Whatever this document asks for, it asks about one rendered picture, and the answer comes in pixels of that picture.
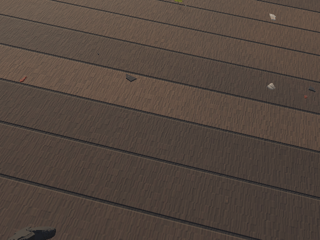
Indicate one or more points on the left robot hand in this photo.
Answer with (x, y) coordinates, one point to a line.
(35, 233)

